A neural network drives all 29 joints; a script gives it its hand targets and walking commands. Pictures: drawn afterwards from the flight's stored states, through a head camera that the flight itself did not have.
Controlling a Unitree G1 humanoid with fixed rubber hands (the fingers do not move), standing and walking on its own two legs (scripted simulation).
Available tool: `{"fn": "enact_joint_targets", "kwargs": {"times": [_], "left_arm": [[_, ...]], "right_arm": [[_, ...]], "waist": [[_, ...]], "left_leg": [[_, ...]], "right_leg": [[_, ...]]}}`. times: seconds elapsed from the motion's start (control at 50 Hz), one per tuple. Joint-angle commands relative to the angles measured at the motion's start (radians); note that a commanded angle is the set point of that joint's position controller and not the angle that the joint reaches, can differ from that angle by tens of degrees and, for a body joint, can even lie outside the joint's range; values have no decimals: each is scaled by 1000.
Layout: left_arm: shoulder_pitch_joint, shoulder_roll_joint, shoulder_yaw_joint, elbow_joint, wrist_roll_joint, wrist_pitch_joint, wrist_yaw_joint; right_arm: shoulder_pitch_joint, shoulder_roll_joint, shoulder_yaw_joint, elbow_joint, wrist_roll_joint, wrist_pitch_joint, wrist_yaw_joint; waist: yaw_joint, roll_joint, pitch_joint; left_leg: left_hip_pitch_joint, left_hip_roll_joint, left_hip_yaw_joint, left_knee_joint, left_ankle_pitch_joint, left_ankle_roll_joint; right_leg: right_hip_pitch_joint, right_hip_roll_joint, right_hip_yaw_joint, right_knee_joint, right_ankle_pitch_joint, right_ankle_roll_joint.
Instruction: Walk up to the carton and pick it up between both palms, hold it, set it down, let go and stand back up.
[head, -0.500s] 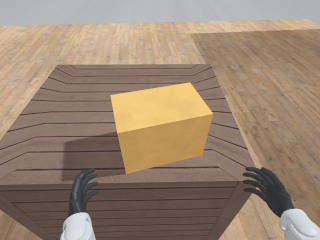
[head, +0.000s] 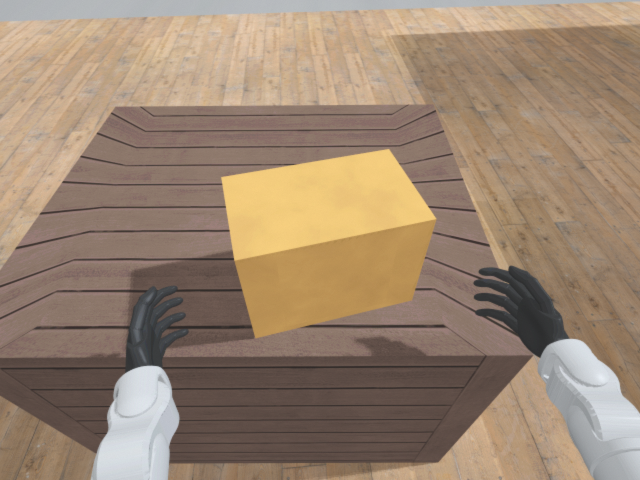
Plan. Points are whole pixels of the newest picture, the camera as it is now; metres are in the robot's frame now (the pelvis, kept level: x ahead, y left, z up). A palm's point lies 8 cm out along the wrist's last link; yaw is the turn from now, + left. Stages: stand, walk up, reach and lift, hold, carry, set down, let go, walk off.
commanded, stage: reach and lift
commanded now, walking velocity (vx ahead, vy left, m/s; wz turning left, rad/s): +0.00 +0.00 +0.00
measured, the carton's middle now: (322, 242) +0.48 +0.05 +0.00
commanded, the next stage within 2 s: none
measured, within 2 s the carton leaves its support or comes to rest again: neither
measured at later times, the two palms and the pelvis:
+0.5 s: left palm (140, 311) +0.29 +0.26 +0.08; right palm (504, 264) +0.38 -0.20 +0.08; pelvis -0.01 +0.00 +0.00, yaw +0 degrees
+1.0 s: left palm (133, 264) +0.34 +0.28 +0.10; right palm (468, 202) +0.46 -0.16 +0.11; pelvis -0.01 +0.01 -0.01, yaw +1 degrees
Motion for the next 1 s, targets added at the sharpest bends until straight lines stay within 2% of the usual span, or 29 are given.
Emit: {"fn": "enact_joint_targets", "kwargs": {"times": [0.0, 0.04, 0.12, 0.16, 0.18, 0.2, 0.28, 0.32, 0.34, 0.36, 0.38, 0.4, 0.44, 0.46, 0.5, 0.52, 0.56, 0.58, 0.62, 0.64, 0.66, 0.7, 0.74, 0.78, 0.8, 0.86, 0.88, 0.92, 0.98], "left_arm": [[-201, 87, 23, -230, 12, -37, -13], [-315, 113, 49, -220, 3, -22, -22], [-261, 82, 42, -266, 7, 23, -29], [-408, 127, 67, -182, -2, 33, -34], [-430, 148, 87, -200, 0, 32, -28], [-464, 159, 80, -190, -15, 37, -24], [-484, 134, 68, -211, -12, 52, -22], [-535, 144, 56, -103, -21, 65, -37], [-586, 153, 62, -109, -17, 58, -40], [-593, 155, 62, -100, -30, 63, -31], [-565, 155, 50, -121, -31, 55, -36], [-636, 177, 75, -69, -33, 64, -39], [-613, 178, 61, -100, -28, 58, -36], [-733, 221, 104, -52, -14, 67, -33], [-746, 199, 82, 11, -38, 64, -28], [-728, 208, 100, -13, -32, 63, -31], [-780, 215, 100, 51, -31, 69, -38], [-821, 217, 82, 52, -30, 64, -35], [-859, 217, 66, 42, -43, 47, -37], [-787, 209, 58, 29, -44, 53, -37], [-856, 235, 84, 133, -31, 62, -42], [-973, 229, 57, 103, -39, 56, -36], [-919, 229, 89, 111, -37, 45, -29], [-960, 241, 97, 185, -40, 49, -38], [-1012, 226, 67, 139, -48, 44, -39], [-1032, 253, 69, 184, -39, 44, -38], [-1079, 269, 77, 222, -48, 41, -35], [-1110, 266, 61, 159, -60, 35, -27], [-1104, 266, 80, 213, -48, 42, -21]], "right_arm": [[-291, -249, -88, -151, 9, -45, -10], [-391, -250, -92, -141, 21, -40, -15], [-384, -272, -72, -149, 39, -24, -21], [-491, -254, -77, -91, 20, -5, -17], [-542, -238, -74, -157, 26, -3, -23], [-562, -260, -97, -155, 16, -6, -26], [-606, -276, -92, -76, 29, 9, -20], [-658, -271, -81, -9, 12, 31, -24], [-687, -238, -59, -15, 17, 32, -25], [-699, -273, -81, 26, 15, 37, -18], [-683, -259, -78, -19, 18, 33, -23], [-766, -256, -69, 12, 16, 42, -26], [-763, -269, -78, -19, 9, 34, -31], [-853, -275, -66, 35, 25, 45, -32], [-883, -261, -54, 93, 18, 59, -26], [-902, -281, -43, 47, 31, 58, -30], [-927, -278, -48, 129, 18, 59, -38], [-957, -292, -68, 149, 15, 66, -36], [-1001, -279, -64, 167, 19, 57, -35], [-963, -298, -60, 137, 13, 55, -33], [-1039, -287, -31, 187, 20, 70, -36], [-1099, -305, -76, 230, 10, 72, -33], [-1106, -282, -43, 217, 8, 62, -35], [-1142, -286, -27, 285, 12, 72, -37], [-1184, -282, -47, 283, 7, 74, -37], [-1206, -318, -64, 311, 10, 68, -41], [-1261, -304, -34, 322, 17, 74, -37], [-1289, -309, -45, 275, 23, 67, -35], [-1284, -318, -43, 374, 16, 78, -32]], "waist": [[-5, -53, -263], [-2, -47, -309], [-9, -51, -312], [13, -46, -291], [45, -34, -361], [38, -57, -382], [26, -4, -423], [10, -33, -370], [32, -22, -396], [25, -14, -413], [23, -37, -453], [44, -48, -450], [36, -26, -508], [68, -14, -507], [76, -66, -506], [87, -72, -548], [74, -66, -531], [53, -56, -555], [64, -41, -594], [50, -56, -619], [76, -69, -591], [53, -28, -641], [93, -63, -675], [91, -75, -646], [68, -36, -707], [59, -51, -729], [85, -80, -710], [77, -49, -805], [102, -25, -815]], "left_leg": [[132, -94, -1, 7, 237, 56], [134, -97, 6, 7, 243, 56], [149, -91, -9, 9, 300, 54], [104, -96, 3, -6, 192, 64], [93, -94, 11, -5, 212, 58], [96, -95, 15, 5, 227, 60], [114, -88, 9, 18, 275, 47], [78, -90, 4, 8, 210, 56], [55, -91, 14, 9, 200, 57], [61, -87, 10, 5, 189, 53], [89, -85, 7, 14, 236, 59], [48, -91, 17, 11, 193, 62], [64, -87, 12, 23, 256, 51], [30, -94, 27, 22, 215, 53], [-2, -89, 26, 16, 202, 61], [-10, -93, 32, 18, 235, 57], [-14, -96, 30, 28, 249, 50], [-28, -93, 25, 18, 195, 48], [-12, -89, 26, 34, 220, 44], [3, -88, 27, 36, 277, 43], [-64, -96, 32, 30, 228, 48], [-61, -92, 25, 25, 192, 43], [-53, -91, 33, 40, 250, 41], [-81, -94, 34, 44, 253, 44], [-95, -90, 25, 41, 225, 37], [-85, -89, 27, 56, 279, 30], [-110, -90, 36, 52, 257, 38], [-77, -88, 22, 67, 307, 25], [-75, -88, 31, 86, 339, 16]], "right_leg": [[63, -11, 70, -60, 458, 41], [47, -1, 65, -61, 454, 43], [87, 8, 54, -58, 551, 41], [38, -2, 66, -80, 405, 43], [66, -2, 69, -72, 423, 43], [67, 4, 63, -60, 443, 47], [55, 11, 43, -52, 451, 41], [20, 5, 47, -62, 411, 51], [43, -2, 49, -59, 398, 55], [23, 6, 43, -62, 362, 52], [59, 3, 46, -44, 440, 60], [41, 2, 44, -49, 375, 62], [79, 9, 36, -29, 460, 58], [50, 4, 43, -35, 398, 64], [61, -1, 42, -25, 395, 66], [98, 1, 50, -17, 454, 68], [93, 4, 42, -11, 483, 74], [74, 4, 40, -18, 411, 74], [56, 7, 32, -18, 397, 68], [93, 8, 25, -4, 509, 74], [87, 2, 38, -1, 487, 79], [54, 5, 26, -6, 397, 72], [93, 7, 24, 17, 467, 78], [92, 6, 25, 15, 489, 82], [86, 0, 24, 19, 453, 80], [95, 11, 13, 31, 526, 80], [81, 9, 18, 28, 501, 82], [96, 14, 2, 41, 542, 80], [59, 20, 1, 38, 537, 73]]}}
